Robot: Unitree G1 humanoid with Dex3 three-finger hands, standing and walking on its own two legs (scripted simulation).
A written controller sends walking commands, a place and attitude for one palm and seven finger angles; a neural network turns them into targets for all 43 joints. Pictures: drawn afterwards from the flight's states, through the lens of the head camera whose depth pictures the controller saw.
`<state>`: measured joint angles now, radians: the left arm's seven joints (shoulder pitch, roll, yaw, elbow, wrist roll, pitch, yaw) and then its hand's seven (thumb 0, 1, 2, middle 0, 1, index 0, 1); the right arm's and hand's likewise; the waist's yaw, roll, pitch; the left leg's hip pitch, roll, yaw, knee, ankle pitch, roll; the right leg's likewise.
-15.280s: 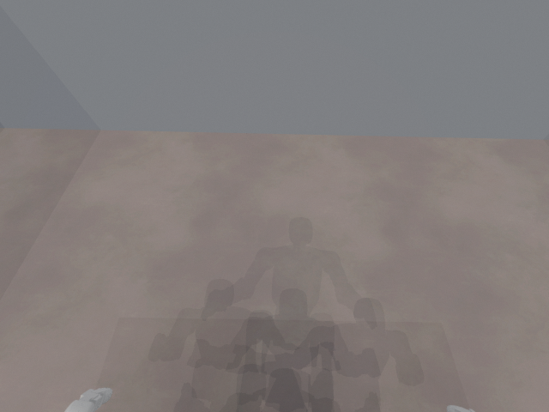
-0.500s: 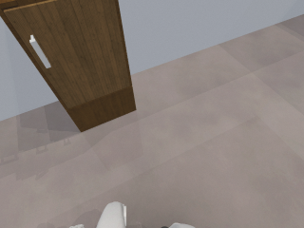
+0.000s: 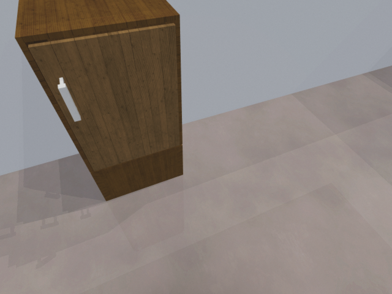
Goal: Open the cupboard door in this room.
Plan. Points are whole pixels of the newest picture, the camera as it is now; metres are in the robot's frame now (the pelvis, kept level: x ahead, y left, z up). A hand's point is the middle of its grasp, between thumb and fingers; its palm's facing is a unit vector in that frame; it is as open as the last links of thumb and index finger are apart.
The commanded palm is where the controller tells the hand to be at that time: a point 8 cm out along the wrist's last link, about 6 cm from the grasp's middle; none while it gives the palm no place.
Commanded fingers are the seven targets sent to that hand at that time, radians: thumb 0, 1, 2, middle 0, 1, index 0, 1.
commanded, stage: turn to face it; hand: left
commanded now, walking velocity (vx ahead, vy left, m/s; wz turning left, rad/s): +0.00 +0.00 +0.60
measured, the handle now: (69, 99) +0.64 +0.46 -0.03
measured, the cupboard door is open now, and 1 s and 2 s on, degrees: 0 0 0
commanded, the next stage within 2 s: take the last steps up to it in 0.60 s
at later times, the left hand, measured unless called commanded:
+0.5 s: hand out of the picture +0.02 +0.15 -0.14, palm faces +0.29 -0.90 -0.31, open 7.4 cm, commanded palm none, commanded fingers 0.00 0.90 0.90 -0.20 -0.30 -0.20 -0.30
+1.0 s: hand out of the picture -0.13 +0.16 -0.17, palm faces +0.45 -0.87 -0.19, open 7.4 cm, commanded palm none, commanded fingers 0.00 0.90 0.90 -0.20 -0.30 -0.20 -0.30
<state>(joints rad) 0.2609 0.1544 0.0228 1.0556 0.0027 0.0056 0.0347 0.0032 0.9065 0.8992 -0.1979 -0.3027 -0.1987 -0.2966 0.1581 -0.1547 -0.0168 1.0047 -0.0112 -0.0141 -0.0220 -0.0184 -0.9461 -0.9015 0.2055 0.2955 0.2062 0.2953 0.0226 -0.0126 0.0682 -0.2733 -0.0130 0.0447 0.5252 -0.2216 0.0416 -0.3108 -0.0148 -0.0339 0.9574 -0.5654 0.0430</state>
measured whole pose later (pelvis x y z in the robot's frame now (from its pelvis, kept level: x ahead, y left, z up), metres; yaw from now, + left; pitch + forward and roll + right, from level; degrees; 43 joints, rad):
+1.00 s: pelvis -0.04 -0.02 +0.01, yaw +24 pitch -1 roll -1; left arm 0.29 0.24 0.05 1.08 0.03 0.02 -0.01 0.01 0.91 0.90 -0.20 -0.30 -0.20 -0.30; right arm 0.24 -0.16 -0.03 1.00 -0.02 -0.04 -0.02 -0.01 -0.94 -0.90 0.21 0.30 0.21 0.30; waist 0.03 -0.04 0.03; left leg -0.07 0.00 0.04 0.35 -0.26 0.04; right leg -0.47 -0.09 -0.05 1.06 -0.32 0.06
